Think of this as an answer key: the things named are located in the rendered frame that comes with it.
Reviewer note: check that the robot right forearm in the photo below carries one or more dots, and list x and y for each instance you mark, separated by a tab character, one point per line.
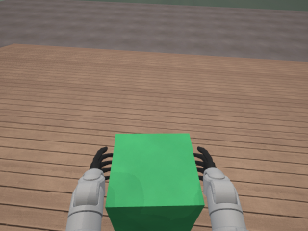
224	206

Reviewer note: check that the carton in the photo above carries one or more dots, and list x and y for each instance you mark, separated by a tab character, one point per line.
154	183

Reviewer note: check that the left robot hand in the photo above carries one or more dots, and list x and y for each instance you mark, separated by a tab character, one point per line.
97	161

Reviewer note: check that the right robot hand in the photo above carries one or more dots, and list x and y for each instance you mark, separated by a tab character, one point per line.
207	161

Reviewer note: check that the robot left forearm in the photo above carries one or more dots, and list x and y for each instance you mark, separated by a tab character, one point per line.
87	202

